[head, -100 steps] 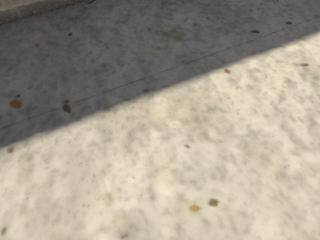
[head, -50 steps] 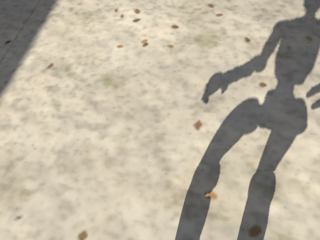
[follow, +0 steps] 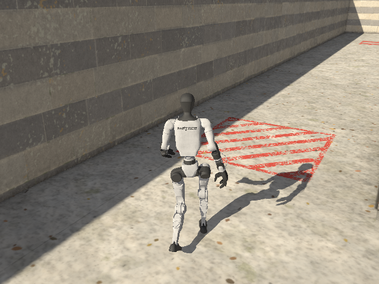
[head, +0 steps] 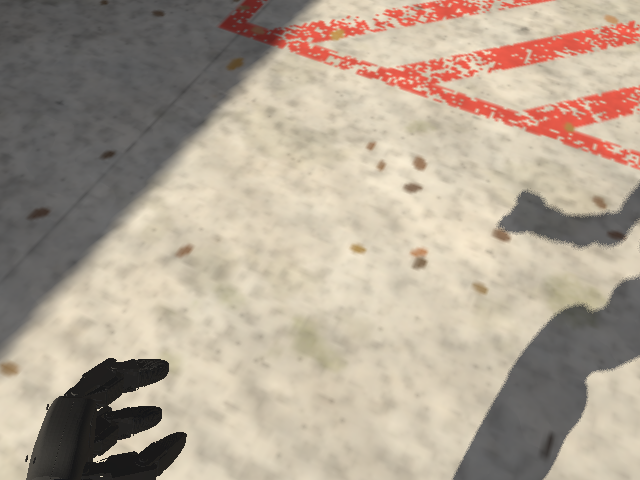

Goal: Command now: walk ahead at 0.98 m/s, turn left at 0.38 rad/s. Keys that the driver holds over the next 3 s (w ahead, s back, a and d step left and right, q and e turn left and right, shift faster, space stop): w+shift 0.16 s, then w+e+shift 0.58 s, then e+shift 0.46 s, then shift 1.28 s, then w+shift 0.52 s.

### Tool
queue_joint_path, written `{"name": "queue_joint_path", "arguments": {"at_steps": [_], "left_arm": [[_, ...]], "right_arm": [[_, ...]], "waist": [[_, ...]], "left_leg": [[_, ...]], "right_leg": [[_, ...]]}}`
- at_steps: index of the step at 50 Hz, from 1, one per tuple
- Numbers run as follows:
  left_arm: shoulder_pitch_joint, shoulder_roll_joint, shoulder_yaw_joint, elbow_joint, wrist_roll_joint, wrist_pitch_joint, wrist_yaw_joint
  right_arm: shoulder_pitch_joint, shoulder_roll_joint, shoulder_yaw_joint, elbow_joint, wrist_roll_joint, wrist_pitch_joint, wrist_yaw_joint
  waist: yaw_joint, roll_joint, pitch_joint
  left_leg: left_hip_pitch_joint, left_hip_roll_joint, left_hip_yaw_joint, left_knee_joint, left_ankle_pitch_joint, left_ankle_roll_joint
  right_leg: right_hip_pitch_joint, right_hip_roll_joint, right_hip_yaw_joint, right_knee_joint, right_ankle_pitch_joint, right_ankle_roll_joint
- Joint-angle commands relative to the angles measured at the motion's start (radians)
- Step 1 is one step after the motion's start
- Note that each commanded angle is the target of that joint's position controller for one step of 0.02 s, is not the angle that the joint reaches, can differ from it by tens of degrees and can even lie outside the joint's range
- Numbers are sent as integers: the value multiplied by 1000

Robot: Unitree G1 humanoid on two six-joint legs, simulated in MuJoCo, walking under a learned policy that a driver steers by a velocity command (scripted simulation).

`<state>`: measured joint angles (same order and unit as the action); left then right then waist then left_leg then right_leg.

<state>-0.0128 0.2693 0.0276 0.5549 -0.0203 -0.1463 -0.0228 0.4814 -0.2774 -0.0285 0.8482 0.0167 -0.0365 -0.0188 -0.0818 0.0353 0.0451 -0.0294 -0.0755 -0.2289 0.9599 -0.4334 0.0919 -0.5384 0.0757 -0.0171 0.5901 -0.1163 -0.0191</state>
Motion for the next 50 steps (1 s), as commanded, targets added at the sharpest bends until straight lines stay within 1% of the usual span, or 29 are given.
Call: {"name": "queue_joint_path", "arguments": {"at_steps": [1,2,3,4,6,8,10,14,16,18,19,20,21,22,23,24,26,29,32,36,38,40,41,42,43,44,45,46,50], "left_arm": [[453,110,67,74,9,20,13],[436,123,68,101,28,24,7],[407,114,64,116,40,20,3],[383,86,52,130,51,18,4],[348,35,34,151,24,17,-4],[316,78,41,160,-2,13,1],[320,139,58,160,-9,6,13],[424,208,77,176,-24,10,21],[469,216,72,194,-12,36,20],[461,226,63,198,20,56,19],[503,99,25,177,53,52,25],[674,-40,-10,152,-31,36,27],[578,55,9,158,-70,39,33],[461,86,20,133,-75,44,37],[396,84,19,124,-51,52,41],[383,81,27,119,-26,63,36],[392,58,37,129,-33,104,20],[305,22,27,92,-18,136,12],[233,34,23,61,-14,131,-7],[93,61,22,19,-14,115,-48],[110,112,43,11,-17,112,-56],[364,192,85,65,-17,125,-53],[573,267,126,121,-10,137,-37],[564,278,124,144,-19,149,-8],[428,359,119,59,24,128,-9],[413,319,119,8,33,110,-24],[373,290,113,-1,20,92,-27],[306,259,106,2,5,79,-30],[206,210,94,-10,10,86,4]], "right_arm": [[-107,-130,-6,-143,46,-46,13],[-225,-104,3,-178,28,-58,18],[-286,-84,1,-198,10,-65,21],[-274,-58,6,-205,20,-62,30],[-254,-24,17,-203,26,-46,37],[-312,-9,36,-234,4,-44,43],[-401,-22,47,-277,-25,-66,54],[-506,-89,25,-295,-9,-91,72],[-448,-150,-10,-285,-1,-88,59],[-155,-213,-57,-233,7,-68,36],[46,-301,-82,-199,-5,-56,15],[53,-358,-85,-179,-38,-57,37],[-9,-245,-63,-182,-23,-56,43],[-66,-191,-53,-174,-17,-58,41],[-123,-160,-47,-162,-32,-62,44],[-177,-125,-45,-150,-48,-69,44],[-243,-55,-36,-127,-43,-79,38],[-262,-67,-46,-97,-24,-90,29],[-274,-105,-54,-98,-36,-89,14],[-224,-198,-71,-88,-27,-77,5],[-206,-259,-84,-93,-19,-54,-1],[-234,-306,-97,-119,-2,-23,-8],[-265,-285,-92,-135,6,-27,-3],[-237,-130,-51,-131,-1,-46,14],[-78,-49,-18,-200,-7,-82,26],[-157,-172,-27,-226,-5,-112,28],[-267,-194,-34,-258,12,-121,21],[-303,-177,-35,-255,1,-115,7],[-303,-169,-45,-242,-34,-50,-1]], "waist": [[247,-217,-283],[227,-24,-146],[189,10,-69],[138,-33,-33],[76,-76,11],[47,-77,89],[53,-56,119],[86,-38,109],[42,-63,35],[-147,-117,-156],[-175,45,-329],[-44,440,-532],[-54,276,-380],[-52,185,-218],[-21,59,-127],[27,78,-99],[78,100,-55],[95,46,46],[103,-12,99],[70,-66,140],[106,-14,85],[242,51,-57],[336,13,-154],[274,-227,-92],[82,-435,-262],[162,-218,-417],[146,-83,-274],[86,59,-150],[22,35,-80]], "left_leg": [[-766,91,40,490,54,-18],[-756,105,69,447,52,-12],[-742,131,70,385,62,-8],[-709,156,62,361,61,-9],[-697,194,72,272,50,-15],[-738,240,91,158,111,-40],[-637,244,123,-52,310,-60],[-323,145,178,-318,557,-98],[-254,106,187,-355,455,-81],[131,98,228,-283,312,-60],[404,331,-51,-270,88,-26],[511,502,-623,-610,-373,104],[406,481,-666,-732,-488,69],[298,469,-493,-709,-338,50],[148,444,-329,-694,-116,45],[33,410,-207,-688,21,48],[-72,358,-3,-726,143,31],[-113,367,171,-789,319,35],[-109,323,341,-842,385,25],[-9,303,488,-859,621,-17],[90,304,514,-711,1172,-37],[77,323,500,-338,1539,-40],[-81,295,470,-48,1398,-61],[-326,113,431,346,203,-123],[-652,-55,249,718,-227,-158],[-671,-13,67,699,-154,-121],[-684,19,69,584,-84,-96],[-668,60,79,485,-31,-101],[-485,124,87,219,18,-167]], "right_leg": [[978,-388,696,-266,-506,-219],[796,-350,604,-304,-331,-213],[671,-319,526,-329,-225,-220],[578,-307,484,-358,-189,-230],[470,-299,411,-414,-170,-236],[361,-316,352,-476,-116,-236],[247,-255,259,-520,-84,-209],[217,-255,201,-569,-21,-174],[376,-268,189,-407,234,-132],[252,-209,145,47,434,-60],[52,-143,125,454,55,-13],[-109,-45,172,787,-353,-11],[-227,-93,184,897,-312,-15],[-309,-131,142,922,-244,-14],[-279,-182,126,876,-184,-17],[-217,-222,137,808,-143,-22],[-133,-260,143,744,-134,-26],[-208,-283,128,678,-82,-22],[-226,-256,72,502,93,-26],[-128,-192,-63,221,239,-76],[-12,-92,-162,172,192,-100],[279,-1,-195,178,99,-131],[596,10,-125,107,164,-169],[732,-79,72,30,309,-213],[943,-300,633,-45,448,-455],[934,-366,824,-221,179,-459],[783,-342,782,-288,94,-410],[617,-298,702,-296,114,-362],[267,-183,428,-276,505,-306]]}}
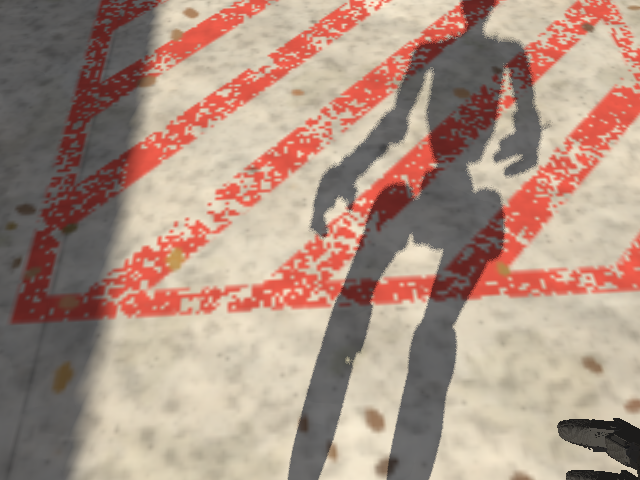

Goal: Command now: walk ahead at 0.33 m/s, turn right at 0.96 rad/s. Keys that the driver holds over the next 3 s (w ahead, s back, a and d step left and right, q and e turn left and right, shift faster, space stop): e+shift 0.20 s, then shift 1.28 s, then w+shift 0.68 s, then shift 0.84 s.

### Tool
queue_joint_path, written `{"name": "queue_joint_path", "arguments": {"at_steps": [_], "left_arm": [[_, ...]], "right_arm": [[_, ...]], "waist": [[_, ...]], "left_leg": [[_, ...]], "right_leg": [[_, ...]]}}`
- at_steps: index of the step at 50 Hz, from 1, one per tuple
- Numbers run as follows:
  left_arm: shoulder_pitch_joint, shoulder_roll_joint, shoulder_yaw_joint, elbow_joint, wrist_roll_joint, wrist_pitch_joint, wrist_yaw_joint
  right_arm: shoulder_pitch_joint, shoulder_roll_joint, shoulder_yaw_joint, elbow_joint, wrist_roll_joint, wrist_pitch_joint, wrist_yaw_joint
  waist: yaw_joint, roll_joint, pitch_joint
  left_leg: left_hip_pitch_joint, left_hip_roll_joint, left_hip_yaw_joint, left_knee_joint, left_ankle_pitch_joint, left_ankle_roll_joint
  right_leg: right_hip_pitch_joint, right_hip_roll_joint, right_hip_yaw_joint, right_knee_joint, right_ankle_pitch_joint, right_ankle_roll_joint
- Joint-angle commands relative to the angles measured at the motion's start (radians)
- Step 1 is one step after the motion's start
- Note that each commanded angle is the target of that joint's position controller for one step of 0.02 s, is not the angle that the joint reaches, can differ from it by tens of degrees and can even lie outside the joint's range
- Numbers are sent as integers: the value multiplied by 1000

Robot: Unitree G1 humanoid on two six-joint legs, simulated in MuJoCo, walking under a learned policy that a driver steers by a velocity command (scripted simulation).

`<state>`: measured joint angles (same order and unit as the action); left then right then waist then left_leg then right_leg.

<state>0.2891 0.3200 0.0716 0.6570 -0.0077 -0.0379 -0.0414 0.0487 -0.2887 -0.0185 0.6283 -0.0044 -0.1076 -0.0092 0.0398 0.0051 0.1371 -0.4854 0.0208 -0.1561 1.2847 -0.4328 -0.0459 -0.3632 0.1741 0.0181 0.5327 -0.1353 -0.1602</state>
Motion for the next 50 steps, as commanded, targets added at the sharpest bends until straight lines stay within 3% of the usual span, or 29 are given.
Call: {"name": "queue_joint_path", "arguments": {"at_steps": [1,3,6,9,12,13,14,15,16,17,18,19,21,23,27,30,31,32,33,34,35,37,41,50], "left_arm": [[-87,162,52,-103,-6,-14,37],[-79,176,58,-93,-11,18,66],[-82,165,57,-93,-22,64,90],[-80,141,51,-95,-18,77,94],[-117,92,35,-110,-9,74,95],[-87,46,19,-106,-5,73,89],[6,-22,-3,-95,13,74,87],[117,57,10,-110,-9,73,79],[114,156,33,-64,-5,77,79],[21,198,46,-48,-6,91,80],[-27,176,43,-43,-4,104,86],[-52,154,35,-58,-4,109,87],[-72,88,12,-61,-5,102,79],[-75,58,-1,-52,-1,92,77],[-100,63,-8,-31,1,83,67],[-40,52,-7,15,3,78,53],[-49,60,-7,15,12,77,50],[-54,96,-4,3,28,74,53],[-79,125,1,23,40,71,51],[-132,53,-20,5,47,60,46],[-155,16,-34,8,52,49,45],[-130,37,-30,31,42,30,44],[-78,36,-37,66,28,19,51],[-47,25,-36,125,17,18,55]], "right_arm": [[101,-126,-46,-34,-21,28,-13],[55,-87,-35,-50,-22,38,-14],[-9,-84,-34,-62,-5,46,-8],[-62,-107,-45,-77,2,45,-1],[20,-136,-67,-42,0,23,5],[50,-139,-68,-34,-11,17,3],[27,-157,-63,-57,-27,23,-4],[75,-199,-72,-41,-51,35,-4],[38,-159,-73,-65,-27,41,-2],[38,-106,-57,-71,-18,51,0],[50,-101,-51,-69,-17,65,0],[35,-110,-50,-63,-10,75,-1],[34,-113,-49,-47,-18,86,-3],[50,-108,-51,-37,-17,93,-2],[91,-132,-59,-12,-3,103,-2],[103,-126,-53,5,12,113,-5],[142,-114,-48,22,14,111,-5],[156,-95,-40,25,3,102,0],[147,-41,-29,2,-14,90,5],[96,-58,-31,4,-25,84,4],[79,-54,-32,8,-26,82,6],[101,-57,-33,29,-29,87,0],[123,-64,-35,57,-16,86,-2],[121,-66,-36,110,-7,90,-17]], "waist": [[-90,60,-177],[-76,25,-221],[-41,-51,-281],[-16,-115,-255],[-49,-160,-250],[-46,-97,-285],[15,94,-322],[73,303,-346],[44,207,-329],[-3,98,-282],[-15,43,-269],[-17,48,-224],[-16,95,-192],[-29,143,-219],[-62,184,-238],[-28,172,-223],[-31,150,-214],[-40,70,-215],[-85,-147,-203],[-62,-148,-164],[-68,-136,-145],[-62,-126,-129],[-61,-66,-99],[-46,-6,-158]], "left_leg": [[-19,10,35,-181,55,-46],[1,-42,64,-343,170,-72],[77,-104,62,-547,360,-77],[98,-119,17,-698,386,-67],[164,-66,-3,-852,472,-26],[283,20,-29,-913,595,21],[456,214,-235,-877,916,108],[531,422,-592,-936,883,306],[493,382,-610,-930,673,333],[438,299,-433,-914,546,283],[386,236,-343,-925,432,239],[325,207,-295,-948,358,231],[247,128,-171,-988,320,207],[274,121,-136,-997,323,224],[302,166,-157,-997,266,256],[230,152,-133,-978,175,218],[177,133,-110,-967,139,174],[106,100,-57,-901,104,117],[129,-13,100,-829,97,50],[206,-14,109,-812,150,17],[250,-8,97,-828,216,11],[295,0,91,-837,282,11],[302,10,79,-847,304,31],[333,21,76,-829,443,29]], "right_leg": [[58,-244,349,-197,601,-152],[43,-183,300,-147,641,-112],[39,-133,314,-97,451,-24],[72,-140,419,-56,237,7],[149,-157,474,78,127,35],[130,-114,415,215,-50,68],[-14,-7,290,451,-503,113],[-193,13,217,603,-611,173],[-212,-61,221,711,-530,220],[-211,-79,199,753,-451,240],[-193,-82,174,766,-403,248],[-192,-92,163,746,-370,250],[-120,-101,95,617,-332,245],[-65,-116,58,474,-347,244],[39,-153,38,217,-293,213],[183,-140,3,-51,-126,159],[244,-154,24,-108,-80,128],[299,-250,129,-135,-56,84],[170,-338,241,-164,-146,16],[63,-350,265,-216,-245,2],[35,-319,240,-220,-294,35],[19,-281,207,-207,-286,77],[23,-249,175,-185,-213,96],[125,-219,132,-132,71,100]]}}
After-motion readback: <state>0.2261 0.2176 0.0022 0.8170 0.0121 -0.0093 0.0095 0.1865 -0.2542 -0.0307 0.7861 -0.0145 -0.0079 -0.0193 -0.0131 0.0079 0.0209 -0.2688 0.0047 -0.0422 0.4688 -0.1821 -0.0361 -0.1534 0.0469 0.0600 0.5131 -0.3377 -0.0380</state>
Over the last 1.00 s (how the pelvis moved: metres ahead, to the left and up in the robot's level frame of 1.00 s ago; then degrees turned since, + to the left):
0.83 -0.03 0.01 -35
